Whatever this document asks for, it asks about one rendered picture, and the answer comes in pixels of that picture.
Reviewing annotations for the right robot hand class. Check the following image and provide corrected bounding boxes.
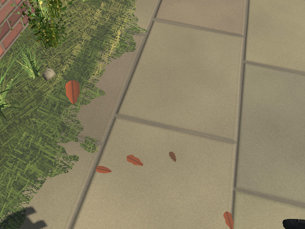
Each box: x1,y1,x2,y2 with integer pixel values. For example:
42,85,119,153
282,219,305,229

